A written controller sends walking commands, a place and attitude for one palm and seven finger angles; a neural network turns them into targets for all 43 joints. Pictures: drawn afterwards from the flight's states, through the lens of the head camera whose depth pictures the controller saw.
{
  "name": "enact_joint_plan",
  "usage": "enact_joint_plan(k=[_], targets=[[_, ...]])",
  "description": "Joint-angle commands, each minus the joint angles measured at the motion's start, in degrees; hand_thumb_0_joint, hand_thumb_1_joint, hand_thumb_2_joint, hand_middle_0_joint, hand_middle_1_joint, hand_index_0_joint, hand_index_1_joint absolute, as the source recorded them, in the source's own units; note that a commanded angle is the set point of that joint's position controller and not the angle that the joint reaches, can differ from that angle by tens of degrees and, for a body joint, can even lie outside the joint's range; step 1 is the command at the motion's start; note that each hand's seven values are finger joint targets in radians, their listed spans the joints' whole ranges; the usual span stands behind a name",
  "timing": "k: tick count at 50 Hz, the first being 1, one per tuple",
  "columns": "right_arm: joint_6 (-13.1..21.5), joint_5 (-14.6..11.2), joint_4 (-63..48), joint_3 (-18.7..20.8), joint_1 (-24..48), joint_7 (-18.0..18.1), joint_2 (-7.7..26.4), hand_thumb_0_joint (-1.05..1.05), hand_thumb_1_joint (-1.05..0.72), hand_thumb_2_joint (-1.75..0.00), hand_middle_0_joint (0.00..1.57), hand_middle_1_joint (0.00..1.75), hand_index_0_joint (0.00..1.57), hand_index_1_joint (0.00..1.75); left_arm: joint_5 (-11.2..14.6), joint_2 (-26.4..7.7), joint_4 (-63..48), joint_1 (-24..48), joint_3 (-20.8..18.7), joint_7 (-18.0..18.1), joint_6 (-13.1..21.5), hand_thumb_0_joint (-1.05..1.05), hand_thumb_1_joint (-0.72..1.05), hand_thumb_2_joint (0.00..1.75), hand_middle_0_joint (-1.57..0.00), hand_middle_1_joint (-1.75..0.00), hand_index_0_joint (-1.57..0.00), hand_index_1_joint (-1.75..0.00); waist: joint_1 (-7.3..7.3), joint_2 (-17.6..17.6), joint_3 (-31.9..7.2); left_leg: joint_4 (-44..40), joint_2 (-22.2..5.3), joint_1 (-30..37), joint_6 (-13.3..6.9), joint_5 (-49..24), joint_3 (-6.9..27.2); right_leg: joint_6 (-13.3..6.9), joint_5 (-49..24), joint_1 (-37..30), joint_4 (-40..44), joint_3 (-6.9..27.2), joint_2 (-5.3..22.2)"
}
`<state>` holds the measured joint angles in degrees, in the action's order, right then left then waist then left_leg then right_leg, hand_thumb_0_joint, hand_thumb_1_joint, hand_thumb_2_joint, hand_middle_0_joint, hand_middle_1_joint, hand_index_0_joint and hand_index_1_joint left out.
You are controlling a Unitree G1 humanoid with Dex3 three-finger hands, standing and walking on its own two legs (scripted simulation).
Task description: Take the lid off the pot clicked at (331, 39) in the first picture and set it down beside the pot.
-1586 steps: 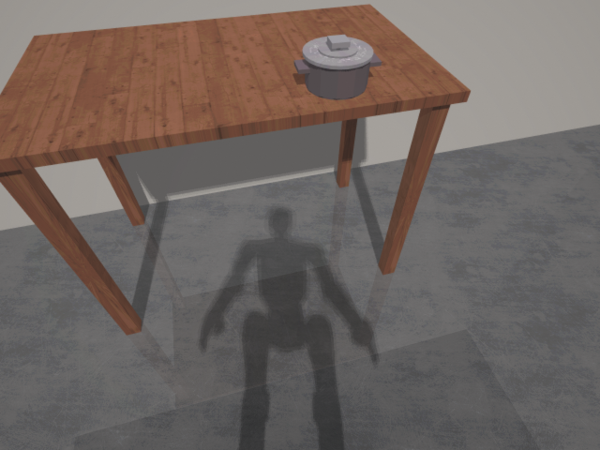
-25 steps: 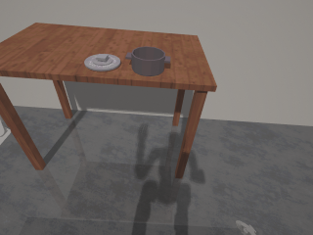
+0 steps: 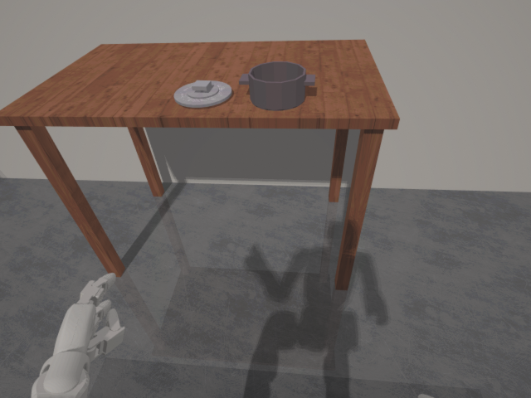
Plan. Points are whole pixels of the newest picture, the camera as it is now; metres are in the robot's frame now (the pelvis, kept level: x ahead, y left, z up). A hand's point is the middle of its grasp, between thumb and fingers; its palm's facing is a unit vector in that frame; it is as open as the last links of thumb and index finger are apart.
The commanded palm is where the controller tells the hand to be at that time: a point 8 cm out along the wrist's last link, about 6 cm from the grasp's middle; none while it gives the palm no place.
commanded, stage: stop stepping back and stand still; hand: left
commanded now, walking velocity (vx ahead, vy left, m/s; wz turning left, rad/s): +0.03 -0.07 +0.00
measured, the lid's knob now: (201, 85) +0.90 +0.18 +0.12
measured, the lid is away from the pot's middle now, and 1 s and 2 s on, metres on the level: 0.22 0.22 0.22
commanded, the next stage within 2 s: let the arm hang, fingers relaxed in 0.74 s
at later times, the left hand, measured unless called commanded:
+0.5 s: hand out of the picture +0.01 +0.17 -0.13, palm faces +0.01 -0.98 -0.19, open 7.3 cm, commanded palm none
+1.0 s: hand out of the picture +0.11 +0.19 -0.12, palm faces -0.06 -0.97 -0.22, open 7.3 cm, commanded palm none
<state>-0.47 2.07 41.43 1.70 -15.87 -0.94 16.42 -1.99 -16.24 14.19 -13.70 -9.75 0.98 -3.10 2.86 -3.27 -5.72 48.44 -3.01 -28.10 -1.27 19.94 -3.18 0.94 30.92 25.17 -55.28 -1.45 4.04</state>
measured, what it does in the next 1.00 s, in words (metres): steps on the spot: left foot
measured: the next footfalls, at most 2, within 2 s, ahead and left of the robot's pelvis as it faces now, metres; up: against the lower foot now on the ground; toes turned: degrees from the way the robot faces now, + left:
left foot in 0.32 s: +0.07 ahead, +0.10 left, +0.01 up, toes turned +1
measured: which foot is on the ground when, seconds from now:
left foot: down 0.00-0.08, up 0.10-0.30, down 0.32-1.00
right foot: down 0.00-1.00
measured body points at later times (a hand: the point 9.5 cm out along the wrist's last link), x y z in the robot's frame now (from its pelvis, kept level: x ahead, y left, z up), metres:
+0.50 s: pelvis +0.05 +0.00 +0.04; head +0.09 +0.00 +0.49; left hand +0.01 +0.22 -0.11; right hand +0.05 -0.22 -0.12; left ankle +0.03 +0.10 -0.69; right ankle +0.01 -0.11 -0.69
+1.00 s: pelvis +0.05 +0.01 +0.05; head +0.06 +0.01 +0.50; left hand +0.11 +0.24 -0.11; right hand +0.02 -0.20 -0.12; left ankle +0.03 +0.10 -0.69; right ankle +0.01 -0.11 -0.69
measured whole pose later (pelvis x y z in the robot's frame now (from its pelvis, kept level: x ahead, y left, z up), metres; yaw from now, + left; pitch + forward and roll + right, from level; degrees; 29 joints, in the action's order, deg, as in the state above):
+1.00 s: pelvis +0.05 +0.01 +0.05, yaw -3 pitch +0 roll +0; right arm 0.0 0.5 64.8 1.3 -16.9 2.1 7.8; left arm -0.4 -9.5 62.4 -12.1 -0.3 2.1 -0.3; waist 1.8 -0.9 0.9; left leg 24.1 1.4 -8.5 -2.9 15.6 -4.6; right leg 0.6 15.9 7.4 -23.5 0.6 0.3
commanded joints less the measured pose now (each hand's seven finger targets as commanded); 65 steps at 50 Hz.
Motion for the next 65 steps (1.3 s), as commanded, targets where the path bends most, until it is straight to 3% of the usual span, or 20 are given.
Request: enact_joint_plan(k=[1, 2, 3, 4, 5, 6, 7, 8, 9, 11, 13, 14, 15, 16, 17, 19, 24, 33, 42, 65], targets=[[1.1, 1.4, -4.2, 3.3, 3.3, 1.9, 10.4, 0.0, -0.9, -0.9, 0.2, 0.3, 0.2, 0.3, 0.6, -2.5, 10.3, -0.2, 3.8, -2.1, 1.5, 0.0, 0.9, 0.9, -0.2, -0.3, -0.2, -0.3, -3.01, -4.7, 8.1, -30.1, -16.8, -9.5, -8.0, 16.8, 26.9, 0.3, -1.5, -1.4, -2.7, 3.6, -0.4], [0.8, 1.2, -3.8, 3.0, 7.5, 2.0, 9.7, 0.0, -0.9, -0.9, 0.2, 0.3, 0.2, 0.3, 0.7, -3.4, 16.1, -6.4, 3.8, -2.5, 1.3, 0.0, 0.9, 0.9, -0.2, -0.3, -0.2, -0.3, -6.65, -4.8, 7.2, -24.8, -12.3, -15.7, -4.1, 19.6, 18.2, -0.4, -4.0, -12.4, 5.4, 3.0, -1.1], [0.6, 0.7, -2.6, 2.3, 7.8, 2.0, 6.5, 0.0, -0.9, -0.9, 0.2, 0.3, 0.2, 0.3, 0.4, -6.3, 21.4, -12.1, 3.6, -2.3, 1.6, 0.0, 0.9, 0.9, -0.2, -0.3, -0.2, -0.3, -9.04, 6.9, 6.4, -9.4, -3.2, -18.1, -0.5, 20.7, 8.0, -2.0, 0.6, -16.8, 17.5, 9.7, 0.8], [0.0, -0.5, -3.1, 1.9, 7.8, 1.7, 2.0, 0.0, -0.9, -0.9, 0.2, 0.3, 0.2, 0.3, 0.3, -11.4, 24.6, -14.3, 3.1, -1.2, 2.4, 0.0, 0.9, 0.9, -0.2, -0.3, -0.2, -0.3, -9.12, 25.5, 8.5, 12.7, 6.1, -21.0, 2.1, 17.2, -1.1, -6.4, 9.7, -13.2, 38.1, 31.5, 12.2], [-0.2, -0.7, -1.7, 2.5, 9.1, 1.8, 3.3, 0.0, -0.9, -0.9, 0.2, 0.3, 0.2, 0.3, 0.9, -9.2, 25.7, -10.5, 4.5, -0.2, 3.1, 0.0, 0.9, 0.9, -0.2, -0.3, -0.2, -0.3, -7.09, 18.4, 12.5, 21.2, 2.8, -17.6, 1.0, 12.7, 6.5, -7.0, 6.0, -6.0, 45.0, 39.7, 15.4], [-0.3, -0.5, 1.0, 2.9, 6.2, 1.8, 3.0, 0.0, -0.9, -0.9, 0.2, 0.3, 0.2, 0.3, 0.7, -7.1, 27.7, -6.2, 5.2, 0.1, 3.6, 0.0, 0.9, 0.9, -0.2, -0.3, -0.2, -0.3, -2.94, 7.0, 13.4, 24.7, 2.2, -14.6, 1.6, 8.4, 6.7, -8.4, -0.4, -4.3, 43.3, 37.3, 14.1], [-0.4, -0.2, 2.6, 3.2, 3.1, 2.0, 1.4, 0.0, -0.9, -0.9, 0.2, 0.3, 0.2, 0.3, 0.4, -3.4, 28.3, -4.0, 4.4, 0.5, 4.1, 0.0, 0.9, 0.9, -0.2, -0.3, -0.2, -0.3, -0.69, 0.6, 10.4, 24.0, 0.6, -12.0, 1.9, 6.0, 7.1, -11.0, -7.9, -5.3, 40.2, 33.1, 13.7], [-0.5, -0.3, 4.5, 3.0, 0.9, 1.9, 0.4, 0.0, -0.9, -0.9, 0.2, 0.3, 0.2, 0.3, 0.5, -2.8, 29.8, -3.1, 5.0, 0.6, 4.4, 0.0, 0.9, 0.9, -0.2, -0.3, -0.2, -0.3, 0.02, 0.4, 7.6, 21.8, -0.2, -8.2, 1.9, 4.7, 6.3, -12.5, -12.6, -5.9, 38.8, 27.6, 12.4], [-0.5, -0.7, 5.5, 2.7, -0.2, 1.8, -0.6, 0.0, -0.9, -0.9, 0.2, 0.3, 0.2, 0.3, 0.4, -1.6, 31.4, -2.3, 5.1, 0.8, 4.4, 0.0, 0.9, 0.9, -0.2, -0.3, -0.2, -0.3, 0.43, 4.6, 6.4, 15.0, -0.7, -4.2, 1.6, 6.1, 5.8, -12.8, -18.5, -6.5, 37.9, 22.7, 10.7], [-0.4, -1.2, 7.7, 2.3, -2.1, 1.9, -2.8, 0.0, -0.9, -0.9, 0.2, 0.3, 0.2, 0.3, 0.4, -0.7, 35.2, -4.4, 5.4, 0.9, 4.1, 0.0, 0.9, 0.9, -0.2, -0.3, -0.2, -0.3, -0.47, 8.1, 4.9, 1.3, -0.1, 3.2, 0.4, 8.7, 4.2, -12.8, -24.4, -8.4, 36.3, 18.4, 9.6], [0.2, -1.5, 11.4, 1.5, -6.8, 2.2, -4.9, 0.0, -0.9, -0.9, 0.2, 0.3, 0.2, 0.3, 1.2, -0.2, 38.9, -6.3, 5.8, 0.7, 3.8, 0.0, 0.9, 0.9, -0.2, -0.3, -0.2, -0.3, 0.1, 6.2, 3.7, -16.4, 2.0, 12.8, 0.1, -1.8, 1.6, -9.4, -27.8, -10.3, 32.3, 13.1, 5.9], [0.7, -1.7, 12.9, 1.4, -8.0, 2.5, -4.5, 0.0, -0.9, -0.9, 0.2, 0.3, 0.2, 0.3, 1.8, 0.8, 40.4, -7.6, 6.3, 0.5, 3.8, 0.0, 0.9, 0.9, -0.2, -0.3, -0.2, -0.3, 0.0, 3.0, 3.4, -23.4, 0.7, 19.3, -0.4, -9.7, 3.0, -7.0, -27.2, -7.7, 29.2, 10.7, 3.6], [1.5, -1.5, 13.5, 1.4, -8.2, 3.0, -1.9, 0.0, -0.9, -0.9, 0.2, 0.3, 0.2, 0.3, 2.1, 2.7, 41.4, -10.8, 6.9, 0.2, 3.8, 0.0, 0.9, 0.9, -0.2, -0.3, -0.2, -0.3, -1.37, -3.5, 1.6, -25.5, -6.8, 23.8, -3.7, -17.2, 12.3, -3.8, -22.8, -4.1, 25.2, 7.2, -0.5], [1.4, -1.3, 13.0, 1.6, -6.4, 3.7, 0.7, 0.0, -0.9, -0.9, 0.2, 0.3, 0.2, 0.3, 2.0, 3.6, 42.0, -12.1, 7.6, 0.2, 3.9, 0.0, 0.9, 0.9, -0.2, -0.3, -0.2, -0.3, -2.42, -4.4, 1.6, -26.1, -12.0, 23.4, -6.6, -18.5, 16.0, -2.1, -17.4, -4.1, 25.8, 4.3, -1.7], [1.3, -1.5, 13.1, 1.5, -5.3, 4.1, 1.1, 0.0, -0.9, -0.9, 0.2, 0.3, 0.2, 0.3, 1.8, 4.1, 42.8, -11.8, 8.2, 0.3, 3.9, 0.0, 0.9, 0.9, -0.2, -0.3, -0.2, -0.3, -2.57, 0.0, 2.0, -25.5, -11.4, 19.3, -6.6, -19.8, 14.2, -1.5, -18.7, -8.4, 28.5, 3.1, -2.2], [1.6, -2.0, 15.5, 0.9, -4.3, 4.0, -1.4, 0.0, -0.9, -0.9, 0.2, 0.3, 0.2, 0.3, 1.8, 3.4, 45.3, -10.6, 8.5, 0.6, 3.7, 0.0, 0.9, 0.9, -0.2, -0.3, -0.2, -0.3, -2.84, -1.6, 2.9, -24.3, -6.6, 17.3, -3.6, -25.9, 8.9, -2.2, -27.4, -13.5, 29.4, 3.7, -1.0], [1.8, -2.2, 19.1, 0.9, -4.8, 4.1, -3.0, 0.0, -0.9, -0.9, 0.2, 0.3, 0.2, 0.3, 1.7, 2.5, 48.0, -9.6, 8.5, 1.6, 4.2, 0.0, 0.9, 0.9, -0.2, -0.3, -0.2, -0.3, -2.11, 4.8, 2.3, -22.3, -4.3, 20.9, -1.4, -30.0, 4.9, -3.2, -40.0, -16.5, 30.3, 4.1, 1.4], [1.4, -1.5, 21.0, 0.8, -3.1, 3.9, -2.8, 0.0, -0.9, -0.9, 0.2, 0.3, 0.2, 0.3, 1.7, 1.3, 48.0, -4.0, 8.2, 1.7, 3.3, 0.0, 0.9, 0.9, -0.2, -0.3, -0.2, -0.3, -2.55, 1.2, 9.0, -27.1, -4.1, 18.3, -1.6, -23.7, 5.8, -2.8, -30.6, -15.5, 32.5, 4.1, 1.0], [1.3, -1.4, 21.3, 0.6, -3.8, 3.6, -2.4, 0.0, -0.9, -0.9, 0.2, 0.3, 0.2, 0.3, 1.8, 0.1, 46.6, -1.5, 8.2, 1.5, 3.5, 0.0, 0.9, 0.9, -0.2, -0.3, -0.2, -0.3, -2.3, 3.9, 7.1, -27.7, -3.8, 19.7, -1.5, -23.1, 5.6, -2.7, -31.8, -16.9, 33.5, 4.3, 1.5], [1.4, -1.7, 21.9, 0.9, -3.7, 3.7, -1.3, 0.0, -0.9, -0.9, 0.2, 0.3, 0.2, 0.3, 1.5, 0.7, 49.0, -4.5, 8.5, 1.4, 3.7, 0.0, 0.9, 0.9, -0.2, -0.3, -0.2, -0.3, -1.86, 2.6, 9.1, -29.9, -4.3, 20.8, -2.0, -14.8, 6.3, -2.7, -24.5, -13.2, 35.5, 5.3, 1.3]])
